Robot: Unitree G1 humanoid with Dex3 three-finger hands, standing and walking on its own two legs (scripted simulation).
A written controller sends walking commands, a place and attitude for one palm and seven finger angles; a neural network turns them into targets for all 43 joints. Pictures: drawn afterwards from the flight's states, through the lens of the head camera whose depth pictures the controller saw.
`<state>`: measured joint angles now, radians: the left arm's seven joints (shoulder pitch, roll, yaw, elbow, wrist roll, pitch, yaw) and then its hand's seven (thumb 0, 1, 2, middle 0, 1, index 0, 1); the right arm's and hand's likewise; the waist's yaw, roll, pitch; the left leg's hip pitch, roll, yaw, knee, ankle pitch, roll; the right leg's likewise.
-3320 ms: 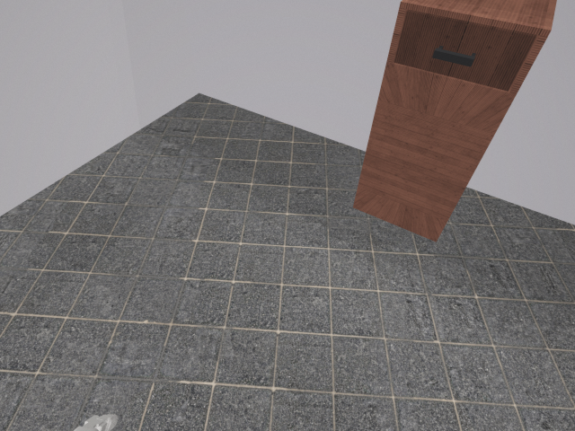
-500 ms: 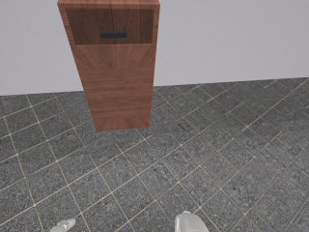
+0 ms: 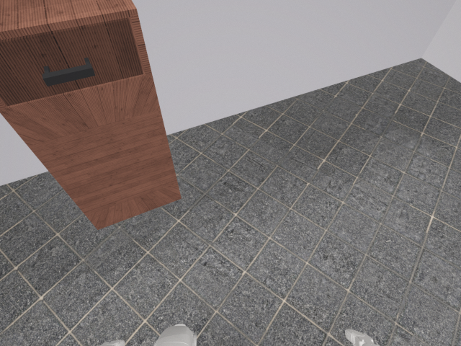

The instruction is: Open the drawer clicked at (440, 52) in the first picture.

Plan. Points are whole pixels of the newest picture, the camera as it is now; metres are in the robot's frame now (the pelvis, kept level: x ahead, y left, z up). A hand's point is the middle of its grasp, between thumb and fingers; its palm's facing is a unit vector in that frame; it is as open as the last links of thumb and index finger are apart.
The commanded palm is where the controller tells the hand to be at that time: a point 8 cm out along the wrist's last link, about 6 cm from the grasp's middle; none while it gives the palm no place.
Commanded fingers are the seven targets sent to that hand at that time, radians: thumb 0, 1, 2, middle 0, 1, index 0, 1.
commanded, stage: walk to a spot facing it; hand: left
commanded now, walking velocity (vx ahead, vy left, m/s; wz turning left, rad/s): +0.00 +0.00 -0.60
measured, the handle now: (68, 70) +0.71 +0.47 +0.05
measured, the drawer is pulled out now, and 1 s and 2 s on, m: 0.00 0.00 0.00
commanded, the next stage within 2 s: turn to face it in 1.70 s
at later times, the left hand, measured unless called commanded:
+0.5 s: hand out of the picture +0.13 +0.22 -0.16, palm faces -0.27 -0.94 -0.21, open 7.4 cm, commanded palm none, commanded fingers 0.00 0.90 0.90 -0.20 -0.30 -0.20 -0.30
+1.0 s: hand (182, 345) +0.14 +0.10 -0.14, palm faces -0.50 -0.83 -0.24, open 7.4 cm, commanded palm none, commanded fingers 0.00 0.90 0.90 -0.20 -0.30 -0.20 -0.30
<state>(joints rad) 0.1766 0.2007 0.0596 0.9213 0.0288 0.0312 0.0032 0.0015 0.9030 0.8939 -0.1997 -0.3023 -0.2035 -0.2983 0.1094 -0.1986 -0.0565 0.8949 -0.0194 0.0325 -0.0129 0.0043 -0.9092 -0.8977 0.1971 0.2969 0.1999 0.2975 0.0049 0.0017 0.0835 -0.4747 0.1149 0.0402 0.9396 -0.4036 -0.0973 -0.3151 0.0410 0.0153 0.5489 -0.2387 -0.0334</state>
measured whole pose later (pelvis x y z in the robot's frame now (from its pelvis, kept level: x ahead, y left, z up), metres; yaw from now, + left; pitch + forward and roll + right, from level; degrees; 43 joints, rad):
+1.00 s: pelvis -0.02 -0.02 +0.01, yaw -34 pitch +0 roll +1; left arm 0.25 0.18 0.05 0.93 0.02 -0.01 -0.01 0.00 0.90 0.89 -0.20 -0.30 -0.20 -0.30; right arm 0.17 -0.24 -0.07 0.93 -0.04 0.05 0.01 0.01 -0.91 -0.90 0.20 0.30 0.20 0.30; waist 0.01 0.03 0.04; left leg -0.50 0.11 0.02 1.02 -0.32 -0.11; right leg -0.19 0.09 0.05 0.42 -0.22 -0.09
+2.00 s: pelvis +0.09 -0.09 +0.00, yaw -65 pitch -1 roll +1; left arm 0.06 0.16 0.01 0.93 0.02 -0.02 0.02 0.00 0.91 0.89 -0.20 -0.30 -0.20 -0.30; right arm 0.31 -0.19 -0.04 1.04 -0.01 0.05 -0.02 0.01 -0.91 -0.90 0.20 0.30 0.20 0.30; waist -0.08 0.04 0.08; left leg -0.41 0.12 0.07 1.11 -0.48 -0.06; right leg -0.25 -0.01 -0.13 0.58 -0.32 -0.06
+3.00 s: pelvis +0.05 -0.10 +0.01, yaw -31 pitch +0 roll +2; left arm 0.20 0.17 0.03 0.89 0.02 0.03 0.02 0.00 0.90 0.89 -0.20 -0.30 -0.20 -0.30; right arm 0.22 -0.26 -0.11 0.93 -0.03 0.08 0.03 0.01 -0.91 -0.90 0.20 0.30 0.20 0.30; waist -0.03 0.05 0.04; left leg -0.57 -0.05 -0.03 1.08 -0.36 -0.05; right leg -0.21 -0.05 -0.09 0.50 -0.29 -0.02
